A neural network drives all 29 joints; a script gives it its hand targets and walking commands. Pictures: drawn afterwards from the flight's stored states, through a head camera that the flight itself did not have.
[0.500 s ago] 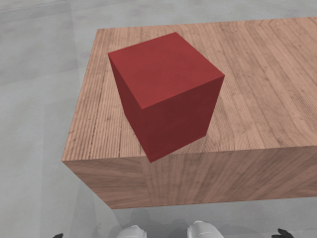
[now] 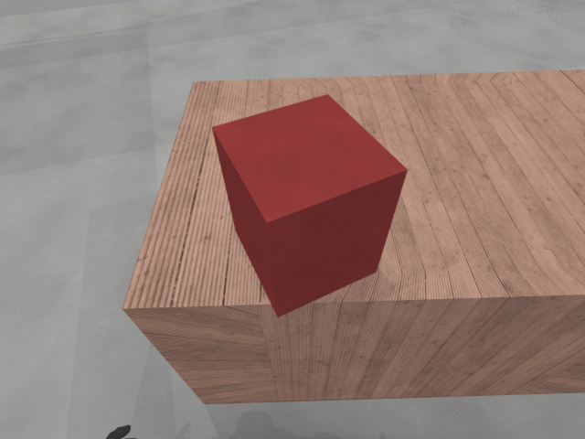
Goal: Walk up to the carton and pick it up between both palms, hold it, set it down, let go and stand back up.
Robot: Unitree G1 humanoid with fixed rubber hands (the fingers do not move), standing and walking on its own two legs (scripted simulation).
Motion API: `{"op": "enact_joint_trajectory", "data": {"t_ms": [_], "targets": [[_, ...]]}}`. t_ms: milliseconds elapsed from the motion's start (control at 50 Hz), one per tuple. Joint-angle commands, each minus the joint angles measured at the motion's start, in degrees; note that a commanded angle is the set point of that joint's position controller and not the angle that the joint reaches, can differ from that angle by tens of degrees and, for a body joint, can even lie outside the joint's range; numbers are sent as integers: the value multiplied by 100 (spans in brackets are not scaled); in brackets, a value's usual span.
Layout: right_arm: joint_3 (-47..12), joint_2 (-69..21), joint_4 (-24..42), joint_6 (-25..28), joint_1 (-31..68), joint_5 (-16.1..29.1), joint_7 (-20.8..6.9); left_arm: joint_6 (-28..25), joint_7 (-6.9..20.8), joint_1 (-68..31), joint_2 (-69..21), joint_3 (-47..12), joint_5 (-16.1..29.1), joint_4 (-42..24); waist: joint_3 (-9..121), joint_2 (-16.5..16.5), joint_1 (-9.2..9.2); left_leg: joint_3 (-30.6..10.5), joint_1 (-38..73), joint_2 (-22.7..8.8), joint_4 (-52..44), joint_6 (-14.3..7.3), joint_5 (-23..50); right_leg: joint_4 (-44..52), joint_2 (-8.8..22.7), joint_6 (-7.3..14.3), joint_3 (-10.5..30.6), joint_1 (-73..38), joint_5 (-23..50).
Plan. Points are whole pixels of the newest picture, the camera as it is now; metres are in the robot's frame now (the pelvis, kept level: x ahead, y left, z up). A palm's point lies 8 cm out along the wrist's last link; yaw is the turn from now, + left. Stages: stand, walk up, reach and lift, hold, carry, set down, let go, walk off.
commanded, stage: walk up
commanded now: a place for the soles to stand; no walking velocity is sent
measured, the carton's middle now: (302, 207) +0.46 +0.00 +0.04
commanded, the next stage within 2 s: reach and lift in 0.88 s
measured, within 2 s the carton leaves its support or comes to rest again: neither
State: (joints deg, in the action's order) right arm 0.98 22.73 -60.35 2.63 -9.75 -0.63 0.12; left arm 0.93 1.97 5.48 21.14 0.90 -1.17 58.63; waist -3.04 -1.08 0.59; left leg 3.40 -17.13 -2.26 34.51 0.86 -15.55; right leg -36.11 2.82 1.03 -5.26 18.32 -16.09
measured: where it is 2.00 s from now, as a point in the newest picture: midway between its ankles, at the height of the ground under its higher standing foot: outside the picture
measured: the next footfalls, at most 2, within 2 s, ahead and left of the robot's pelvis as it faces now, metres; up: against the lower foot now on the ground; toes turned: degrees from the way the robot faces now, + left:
none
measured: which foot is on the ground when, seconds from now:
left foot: down 0.00-1.00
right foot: down 0.00-1.00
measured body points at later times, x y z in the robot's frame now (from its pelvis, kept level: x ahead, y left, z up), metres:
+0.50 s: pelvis +0.03 -0.01 +0.00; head +0.04 +0.00 +0.45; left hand +0.12 +0.30 -0.13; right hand +0.11 -0.33 -0.11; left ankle +0.03 +0.13 -0.73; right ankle +0.04 -0.11 -0.73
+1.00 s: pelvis +0.01 -0.01 -0.01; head +0.05 +0.00 +0.43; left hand +0.15 +0.30 -0.13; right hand +0.12 -0.33 -0.13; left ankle +0.03 +0.13 -0.73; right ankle +0.04 -0.11 -0.73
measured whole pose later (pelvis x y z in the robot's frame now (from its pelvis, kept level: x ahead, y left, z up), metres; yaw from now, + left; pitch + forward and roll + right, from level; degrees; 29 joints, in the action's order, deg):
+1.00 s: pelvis +0.01 -0.01 -0.01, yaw +0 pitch -1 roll +0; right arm 8.7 20.8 -62.9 7.9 -3.1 -6.0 -3.8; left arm 21.3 -1.0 4.8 21.2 2.2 -1.7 42.1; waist -5.7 -1.4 0.7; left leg 2.5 -20.9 -3.8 43.0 2.0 -20.7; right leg -43.4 1.9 1.5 -5.6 21.3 -21.1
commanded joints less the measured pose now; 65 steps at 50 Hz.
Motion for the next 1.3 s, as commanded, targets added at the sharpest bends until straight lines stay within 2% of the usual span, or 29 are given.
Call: {"op": "enact_joint_trajectory", "data": {"t_ms": [0,20,60,100,140,180,280,320,340,400,420,440,480,560,600,680,700,740,780,840,860,880,900,940,980,1080,1160,1220,1280], "targets": [[339,1452,341,150,-53,7,140,-70,-9,-148,1260,362,-84,-418,482,234,-91,-1183,47,-858,-1015,-630,-606,794,293,259,764,-28,-706],[347,1438,330,164,-112,-1,152,-90,-3,-238,1317,408,-135,-414,445,-60,-84,-1289,-115,-879,-950,-663,-719,734,352,261,802,-181,-827],[317,1393,395,162,160,-37,165,-89,32,3,1256,399,-55,-387,397,277,-160,-870,-233,-681,-805,-534,-355,1010,473,353,964,-262,-573],[295,1206,439,153,154,5,167,-91,59,-149,1300,422,-95,-471,177,-128,-60,-512,-201,-380,-692,-341,-429,1399,607,401,1159,-200,-804],[262,1212,355,123,36,-22,161,-83,34,-311,1350,386,-49,-496,270,-89,7,-248,132,-153,-610,-294,-292,1427,637,467,1091,17,-784],[332,1206,385,162,-42,-6,164,-81,27,-143,1334,379,-66,-485,171,-59,7,-728,302,-455,-824,-435,25,1230,466,294,902,164,-660],[305,1265,320,143,-165,-7,201,-119,-28,-89,1388,407,-29,-406,715,-99,30,-346,401,-442,-492,-327,1254,1000,605,320,856,-652,918],[316,1269,410,131,-19,14,223,-92,-48,119,1299,390,6,-415,895,192,-128,-425,408,-533,-389,-347,1903,682,509,366,693,-910,1546],[308,1260,456,122,15,32,246,-67,-47,114,1313,384,-20,-478,861,-100,-90,-473,417,-619,-299,-435,1865,661,523,389,716,-757,1766],[339,1451,323,130,-232,30,278,-16,-74,-14,1247,385,10,-556,532,-88,-43,-867,246,-845,-591,-519,1886,380,339,295,539,-539,1198],[388,1434,406,105,-27,5,273,13,-59,69,1220,406,18,-567,570,413,-149,-1005,303,-939,-766,-589,1445,255,325,295,556,-508,997],[350,1367,524,109,3,29,301,14,-55,94,1238,431,-18,-558,638,187,-138,-1281,293,-1073,-728,-723,1349,302,343,253,570,-547,887],[329,1274,598,81,354,11,270,1,7,102,1225,410,-48,-562,306,212,-277,-693,-152,-713,-500,-469,834,878,482,371,819,-528,476],[270,1018,527,36,97,7,244,-21,-21,-198,1395,439,-53,-676,436,-140,-62,-13,160,-120,-147,-177,207,1373,887,681,1143,-453,410],[314,1063,446,54,-9,2,237,0,-33,-235,1399,444,-42,-683,398,-310,-44,-148,354,-247,-432,-213,654,1214,711,545,879,-267,161],[392,1407,464,97,-102,-16,242,-4,-54,-158,1375,448,-60,-685,552,282,-68,-665,396,-714,-548,-469,1406,634,447,322,505,-469,490],[359,1392,513,111,-44,27,264,-13,-32,-63,1207,366,-12,-628,591,-113,-87,-927,324,-832,-576,-588,1252,727,419,221,610,-472,548],[356,1305,591,84,134,16,252,-31,-18,-31,1242,433,-107,-644,507,-139,-179,-650,-128,-623,-505,-500,581,1016,531,394,856,-752,258],[304,1120,600,68,120,30,256,-46,-6,-95,1379,469,-50,-658,581,-281,-147,-8,77,-181,-97,-223,772,1118,803,611,814,-717,633],[314,1145,481,111,-153,-12,262,-26,-21,-286,1307,439,-26,-727,626,-252,-12,-289,429,-329,-337,-284,1075,910,723,462,709,-374,465],[358,1307,550,119,-156,-41,249,-8,-25,-353,1308,433,-15,-749,489,147,-27,-532,473,-533,-511,-313,1352,709,543,361,509,-297,345],[894,554,361,1010,1854,-646,-92,1192,-324,-2173,925,454,-115,-2284,244,559,105,-49,-373,-7,82,5,-381,162,-103,229,147,857,-518],[1086,718,379,974,2091,-728,-359,1823,-379,-1748,764,312,-91,-2596,-35,491,191,-45,-404,-32,157,80,-665,35,-129,269,104,808,-696],[1214,1028,432,940,1614,-604,-511,2356,-410,-1158,633,183,-33,-3045,384,86,166,-93,-103,-80,384,22,-466,-23,-180,228,16,688,-220],[1131,1086,423,804,1260,-420,-567,2624,-417,-831,535,302,-118,-3541,942,264,119,-232,224,-201,540,103,176,-138,-141,229,-49,571,338],[1057,1508,925,944,658,-197,-587,2599,-509,65,470,715,-418,-4399,1612,258,24,-378,1222,-139,472,291,2233,-7,-312,124,-157,-75,1817],[994,1326,1404,796,842,-139,-624,2548,-591,172,328,746,-520,-4334,793,121,-190,-73,540,67,-291,132,703,610,-243,124,39,-616,1003],[855,1184,1634,715,779,-110,-699,2417,-663,25,232,633,-384,-4228,548,-361,-284,-16,596,142,-520,-13,601,870,-273,82,133,-406,921],[711,1044,1660,551,824,-3,-764,2294,-701,-220,132,570,-338,-4385,384,-233,-218,-23,642,154,-691,-30,483,1087,-277,58,264,-298,880]]}}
